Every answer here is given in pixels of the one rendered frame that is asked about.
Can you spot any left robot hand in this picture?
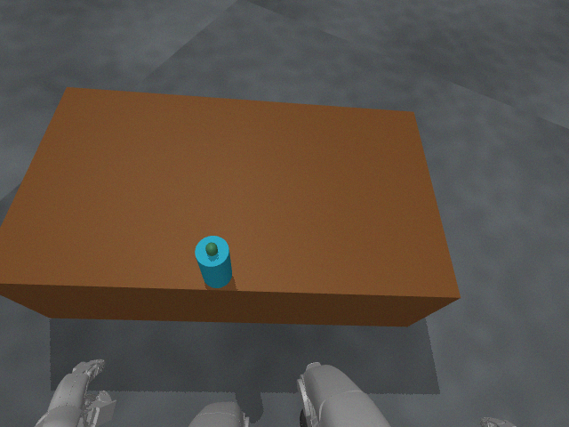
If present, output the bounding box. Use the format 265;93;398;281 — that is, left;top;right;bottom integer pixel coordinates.
47;359;116;427

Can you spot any left robot arm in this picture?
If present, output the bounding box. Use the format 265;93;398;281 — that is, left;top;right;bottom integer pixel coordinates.
35;405;85;427

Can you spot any bottle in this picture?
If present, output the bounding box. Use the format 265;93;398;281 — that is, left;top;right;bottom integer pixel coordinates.
195;236;232;288

